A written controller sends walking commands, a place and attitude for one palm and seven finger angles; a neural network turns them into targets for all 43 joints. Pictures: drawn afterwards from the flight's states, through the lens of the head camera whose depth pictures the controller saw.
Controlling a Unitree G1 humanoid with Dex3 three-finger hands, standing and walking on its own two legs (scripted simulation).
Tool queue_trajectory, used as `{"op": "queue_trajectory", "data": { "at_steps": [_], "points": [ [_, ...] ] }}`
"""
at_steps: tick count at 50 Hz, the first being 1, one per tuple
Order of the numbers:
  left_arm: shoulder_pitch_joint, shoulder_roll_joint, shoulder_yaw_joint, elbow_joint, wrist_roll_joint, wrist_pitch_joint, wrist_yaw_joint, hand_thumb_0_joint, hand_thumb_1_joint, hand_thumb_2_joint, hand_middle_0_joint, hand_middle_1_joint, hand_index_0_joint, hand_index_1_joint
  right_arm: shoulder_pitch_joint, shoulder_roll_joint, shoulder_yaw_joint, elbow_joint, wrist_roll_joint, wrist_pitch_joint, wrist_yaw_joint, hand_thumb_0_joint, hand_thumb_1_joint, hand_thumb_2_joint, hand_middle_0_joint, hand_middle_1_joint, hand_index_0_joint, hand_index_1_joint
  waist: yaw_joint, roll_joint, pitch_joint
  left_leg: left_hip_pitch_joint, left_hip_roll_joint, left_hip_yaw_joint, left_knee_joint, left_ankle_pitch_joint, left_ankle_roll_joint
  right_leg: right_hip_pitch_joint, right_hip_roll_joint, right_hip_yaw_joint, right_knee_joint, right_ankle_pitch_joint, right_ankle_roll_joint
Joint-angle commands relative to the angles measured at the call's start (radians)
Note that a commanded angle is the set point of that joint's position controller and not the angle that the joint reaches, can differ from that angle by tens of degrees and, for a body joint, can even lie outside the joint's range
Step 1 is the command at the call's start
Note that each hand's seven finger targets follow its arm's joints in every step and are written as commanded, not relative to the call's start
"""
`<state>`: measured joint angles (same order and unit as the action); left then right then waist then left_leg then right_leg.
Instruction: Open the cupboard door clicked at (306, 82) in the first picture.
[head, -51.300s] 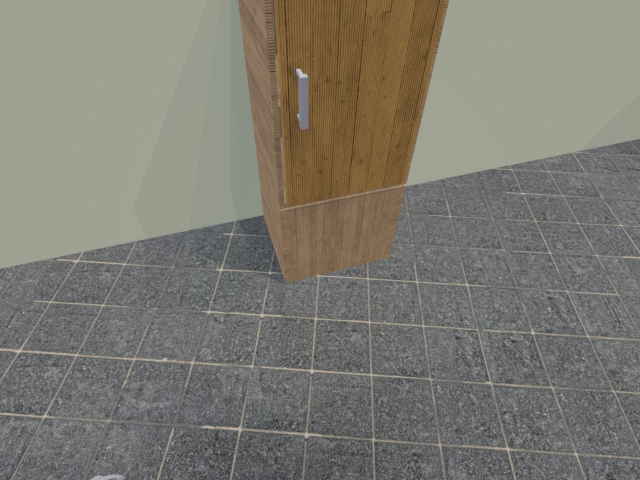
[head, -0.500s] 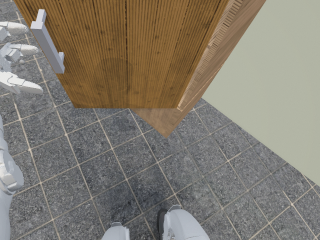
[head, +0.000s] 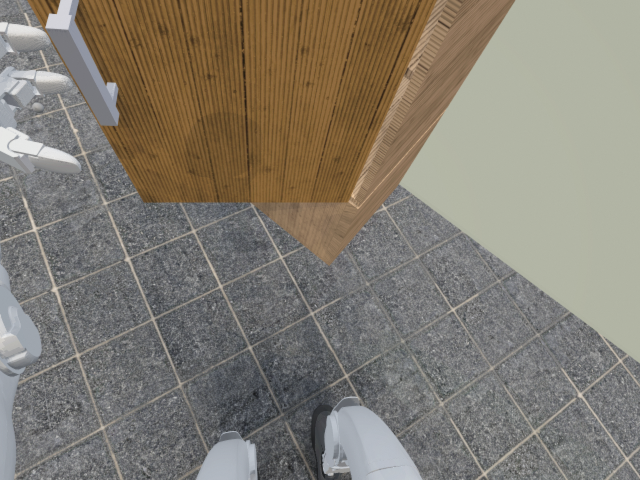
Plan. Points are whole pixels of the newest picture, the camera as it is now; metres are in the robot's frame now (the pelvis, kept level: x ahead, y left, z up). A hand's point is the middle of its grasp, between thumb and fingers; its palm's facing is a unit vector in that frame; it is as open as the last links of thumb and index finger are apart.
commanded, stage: slide the fingers in behind the handle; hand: left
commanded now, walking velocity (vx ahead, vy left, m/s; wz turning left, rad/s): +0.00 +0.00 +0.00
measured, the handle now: (90, 64) +0.57 +0.21 +0.08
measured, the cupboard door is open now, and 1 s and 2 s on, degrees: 43 43 44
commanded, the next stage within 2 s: close the thumb around the handle in 1.44 s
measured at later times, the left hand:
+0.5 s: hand (68, 103) +0.53 +0.23 +0.07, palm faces -0.04 -1.00 -0.02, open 13.9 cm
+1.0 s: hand (100, 112) +0.51 +0.20 +0.08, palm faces -0.03 -1.00 -0.01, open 14.0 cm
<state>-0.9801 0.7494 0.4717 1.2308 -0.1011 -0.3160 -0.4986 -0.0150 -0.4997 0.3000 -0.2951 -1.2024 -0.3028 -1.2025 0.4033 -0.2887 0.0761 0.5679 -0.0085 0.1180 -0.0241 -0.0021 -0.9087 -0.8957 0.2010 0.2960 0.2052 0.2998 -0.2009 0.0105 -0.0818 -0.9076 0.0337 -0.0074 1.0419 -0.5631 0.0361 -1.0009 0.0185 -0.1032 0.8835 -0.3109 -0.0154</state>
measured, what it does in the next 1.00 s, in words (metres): stands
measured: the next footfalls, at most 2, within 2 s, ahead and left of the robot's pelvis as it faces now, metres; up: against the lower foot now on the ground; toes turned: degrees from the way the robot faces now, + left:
none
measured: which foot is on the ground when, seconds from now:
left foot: down 0.00-1.00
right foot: down 0.00-1.00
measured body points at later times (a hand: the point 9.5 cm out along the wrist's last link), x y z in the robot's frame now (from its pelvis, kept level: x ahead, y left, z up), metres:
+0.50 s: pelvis +0.00 +0.00 +0.00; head +0.16 +0.04 +0.42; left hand +0.52 +0.29 +0.08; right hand -0.03 -0.26 -0.09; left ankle -0.05 +0.09 -0.67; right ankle +0.05 -0.12 -0.67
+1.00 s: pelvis +0.01 +0.00 +0.01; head +0.15 +0.02 +0.44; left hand +0.51 +0.25 +0.08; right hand +0.02 -0.26 -0.10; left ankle -0.05 +0.09 -0.67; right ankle +0.05 -0.12 -0.67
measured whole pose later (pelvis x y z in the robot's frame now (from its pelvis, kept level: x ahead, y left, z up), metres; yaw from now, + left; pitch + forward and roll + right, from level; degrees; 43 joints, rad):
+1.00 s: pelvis +0.01 +0.00 +0.01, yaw +0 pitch +23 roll -4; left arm -0.87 0.52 0.38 1.12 -0.11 -0.36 -0.32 -0.02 -0.50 0.30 -0.28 -1.20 -0.30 -1.20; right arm 0.40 -0.26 0.04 0.58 -0.02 0.11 0.01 0.00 -0.91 -0.90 0.20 0.30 0.20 0.30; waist -0.17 0.03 -0.11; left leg -0.83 0.02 0.01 0.99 -0.56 0.04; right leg -0.94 0.01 -0.09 0.86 -0.32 -0.01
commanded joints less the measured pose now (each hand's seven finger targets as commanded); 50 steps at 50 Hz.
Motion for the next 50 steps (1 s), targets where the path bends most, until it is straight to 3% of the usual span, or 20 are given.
{"op": "queue_trajectory", "data": {
  "at_steps": [1, 3, 6, 8, 10, 11, 12, 16, 19, 21, 25, 29, 31, 38, 41, 43, 44, 46, 48, 50],
  "points": [
    [-0.419, 0.304, 0.051, -0.219, -0.014, -0.069, 0.026, 0.0, -0.5, 0.3, -0.3, -1.2, -0.3, -1.2, 0.208, -0.202, -0.069, -0.041, -0.003, -0.015, -0.014, 0.0, -0.9, -0.9, 0.2, 0.3, 0.2, 0.3, -0.001, 0.231, -0.521, 0.22, -0.006, -0.055, -0.125, 0.572, -0.035, 0.374, 0.03, 0.065, -0.016, 0.295, -0.022],
    [-0.428, 0.295, 0.038, -0.204, -0.007, -0.065, 0.04, 0.0, -0.5, 0.3, -0.3, -1.2, -0.3, -1.2, 0.21, -0.2, -0.065, -0.039, -0.003, -0.016, -0.014, 0.0, -0.9, -0.9, 0.2, 0.3, 0.2, 0.3, -0.015, 0.194, -0.478, 0.182, -0.005, -0.052, -0.13, 0.518, -0.026, 0.375, 0.03, 0.067, -0.023, 0.274, -0.018],
    [-0.452, 0.318, 0.053, -0.204, -0.003, -0.071, 0.053, 0.0, -0.5, 0.3, -0.3, -1.2, -0.3, -1.2, 0.215, -0.203, -0.063, -0.04, -0.004, -0.022, -0.014, 0.0, -0.9, -0.9, 0.2, 0.3, 0.2, 0.3, -0.015, 0.222, -0.508, 0.178, -0.007, -0.048, -0.128, 0.501, -0.024, 0.377, 0.029, 0.072, -0.02, 0.267, -0.02],
    [-0.446, 0.334, 0.056, -0.188, 0.005, -0.068, 0.058, 0.0, -0.5, 0.3, -0.3, -1.2, -0.3, -1.2, 0.219, -0.204, -0.061, -0.041, -0.004, -0.025, -0.015, 0.0, -0.9, -0.9, 0.2, 0.3, 0.2, 0.3, -0.019, 0.181, -0.497, 0.139, -0.009, -0.044, -0.127, 0.479, -0.017, 0.405, 0.029, 0.077, -0.02, 0.273, -0.017],
    [-0.438, 0.324, 0.059, -0.223, 0.001, -0.079, 0.057, 0.0, -0.5, 0.3, -0.3, -1.2, -0.3, -1.2, 0.223, -0.203, -0.063, -0.05, -0.005, -0.027, -0.014, 0.0, -0.9, -0.9, 0.2, 0.3, 0.2, 0.3, -0.005, 0.225, -0.543, 0.176, -0.011, -0.045, -0.128, 0.518, -0.021, 0.413, 0.029, 0.075, -0.013, 0.297, -0.024],
    [-0.438, 0.317, 0.052, -0.239, 0.005, -0.081, 0.056, 0.0, -0.5, 0.3, -0.3, -1.2, -0.3, -1.2, 0.226, -0.202, -0.066, -0.042, -0.007, -0.025, -0.012, 0.0, -0.9, -0.9, 0.2, 0.3, 0.2, 0.3, -0.002, 0.26, -0.569, 0.224, -0.005, -0.053, -0.128, 0.565, -0.032, 0.393, 0.028, 0.071, -0.01, 0.305, -0.023],
    [-0.422, 0.265, 0.023, -0.233, -0.002, -0.077, 0.054, 0.0, -0.5, 0.3, -0.3, -1.2, -0.3, -1.2, 0.228, -0.2, -0.069, -0.041, -0.006, -0.025, -0.007, 0.0, -0.9, -0.9, 0.2, 0.3, 0.2, 0.3, -0.008, 0.257, -0.558, 0.25, -0.003, -0.056, -0.128, 0.58, -0.036, 0.363, 0.031, 0.065, -0.016, 0.293, -0.021],
    [-0.451, 0.229, 0.011, -0.224, -0.019, -0.066, 0.059, 0.0, -0.5, 0.3, -0.3, -1.2, -0.3, -1.2, 0.231, -0.204, -0.072, -0.026, -0.007, -0.022, -0.009, 0.0, -0.9, -0.9, 0.2, 0.3, 0.2, 0.3, -0.031, 0.207, -0.518, 0.243, 0.002, -0.063, -0.13, 0.563, -0.031, 0.332, 0.033, 0.06, -0.023, 0.277, -0.016],
    [-0.424, 0.247, 0.029, -0.215, -0.011, -0.064, 0.079, 0.0, -0.5, 0.3, -0.3, -1.2, -0.3, -1.2, 0.234, -0.202, -0.071, -0.028, -0.008, -0.02, -0.006, 0.0, -0.9, -0.9, 0.2, 0.3, 0.2, 0.3, -0.017, 0.196, -0.497, 0.214, -0.003, -0.057, -0.137, 0.546, -0.03, 0.358, 0.031, 0.061, -0.026, 0.28, -0.018],
    [-0.456, 0.217, 0.008, -0.255, -0.005, -0.078, 0.093, 0.0, -0.5, 0.3, -0.3, -1.2, -0.3, -1.2, 0.238, -0.197, -0.074, -0.023, -0.013, -0.022, -0.003, 0.0, -0.9, -0.9, 0.2, 0.3, 0.2, 0.3, -0.018, 0.245, -0.532, 0.278, 0.002, -0.068, -0.13, 0.618, -0.043, 0.327, 0.031, 0.058, -0.018, 0.295, -0.019],
    [-0.411, 0.131, -0.03, -0.271, -0.021, -0.084, 0.1, 0.0, -0.5, 0.3, -0.3, -1.2, -0.3, -1.2, 0.241, -0.191, -0.082, -0.023, -0.014, -0.02, 0.005, 0.0, -0.9, -0.9, 0.2, 0.3, 0.2, 0.3, -0.02, 0.23, -0.534, 0.332, 0.007, -0.075, -0.126, 0.707, -0.051, 0.315, 0.036, 0.047, -0.02, 0.322, -0.021],
    [-0.378, 0.139, -0.01, -0.247, -0.021, -0.073, 0.114, 0.0, -0.5, 0.3, -0.3, -1.2, -0.3, -1.2, 0.226, -0.187, -0.083, -0.027, -0.01, -0.015, 0.007, 0.0, -0.9, -0.9, 0.2, 0.3, 0.2, 0.3, -0.007, 0.196, -0.502, 0.257, -0.003, -0.053, -0.134, 0.631, -0.037, 0.371, 0.032, 0.061, -0.027, 0.34, -0.018],
    [-0.39, 0.17, 0.015, -0.301, -0.012, -0.094, 0.131, 0.0, -0.5, 0.3, -0.3, -1.2, -0.3, -1.2, 0.228, -0.184, -0.086, -0.032, -0.012, -0.015, 0.007, 0.0, -0.9, -0.9, 0.2, 0.3, 0.2, 0.3, 0.011, 0.228, -0.55, 0.298, -0.002, -0.06, -0.134, 0.69, -0.047, 0.387, 0.031, 0.061, -0.017, 0.363, -0.02],
    [-0.332, 0.077, -0.03, -0.303, -0.029, -0.102, 0.144, 0.0, -0.5, 0.3, -0.3, -1.2, -0.3, -1.2, 0.21, -0.174, -0.092, -0.036, -0.007, -0.016, 0.013, 0.0, -0.9, -0.9, 0.2, 0.3, 0.2, 0.3, 0.007, 0.182, -0.511, 0.282, -0.002, -0.047, -0.141, 0.694, -0.04, 0.415, 0.028, 0.065, -0.026, 0.4, -0.015],
    [-0.33, 0.063, -0.034, -0.35, -0.032, -0.116, 0.151, 0.0, -0.5, 0.3, -0.3, -1.2, -0.3, -1.2, 0.21, -0.171, -0.098, -0.034, -0.01, -0.019, 0.015, 0.0, -0.9, -0.9, 0.2, 0.3, 0.2, 0.3, 0.02, 0.209, -0.573, 0.344, 0.0, -0.059, -0.138, 0.767, -0.054, 0.412, 0.027, 0.06, -0.017, 0.415, -0.018],
    [-0.311, -0.007, -0.073, -0.318, -0.041, -0.108, 0.156, 0.0, -0.5, 0.3, -0.3, -1.2, -0.3, -1.2, 0.205, -0.165, -0.099, -0.027, -0.009, -0.021, 0.019, 0.0, -0.9, -0.9, 0.2, 0.3, 0.2, 0.3, 0.007, 0.177, -0.517, 0.336, 0.002, -0.057, -0.141, 0.758, -0.052, 0.395, 0.03, 0.055, -0.027, 0.408, -0.015],
    [-0.297, 0.008, -0.056, -0.313, -0.042, -0.107, 0.16, 0.0, -0.5, 0.3, -0.3, -1.2, -0.3, -1.2, 0.205, -0.168, -0.1, -0.028, -0.008, -0.021, 0.019, 0.0, -0.9, -0.9, 0.2, 0.3, 0.2, 0.3, 0.013, 0.143, -0.512, 0.307, 0.0, -0.052, -0.144, 0.724, -0.044, 0.417, 0.028, 0.059, -0.03, 0.409, -0.014],
    [-0.324, 0.019, -0.048, -0.341, -0.041, -0.118, 0.17, 0.0, -0.5, 0.3, -0.3, -1.2, -0.3, -1.2, 0.201, -0.167, -0.101, -0.029, -0.008, -0.023, 0.018, 0.0, -0.9, -0.9, 0.2, 0.3, 0.2, 0.3, 0.015, 0.147, -0.535, 0.303, -0.004, -0.052, -0.146, 0.723, -0.044, 0.436, 0.025, 0.063, -0.023, 0.424, -0.015],
    [-0.318, -0.004, -0.067, -0.35, -0.031, -0.125, 0.182, 0.0, -0.5, 0.3, -0.3, -1.2, -0.3, -1.2, 0.193, -0.159, -0.101, -0.028, -0.009, -0.026, 0.02, 0.0, -0.9, -0.9, 0.2, 0.3, 0.2, 0.3, 0.02, 0.18, -0.527, 0.304, -0.008, -0.045, -0.147, 0.714, -0.045, 0.435, 0.021, 0.066, -0.023, 0.423, -0.016],
    [-0.322, -0.046, -0.1, -0.361, -0.034, -0.136, 0.19, 0.0, -0.5, 0.3, -0.3, -1.2, -0.3, -1.2, 0.192, -0.158, -0.102, -0.032, -0.008, -0.031, 0.023, 0.0, -0.9, -0.9, 0.2, 0.3, 0.2, 0.3, 0.013, 0.163, -0.511, 0.322, -0.007, -0.056, -0.153, 0.732, -0.048, 0.424, 0.024, 0.06, -0.026, 0.414, -0.019]
  ]
}}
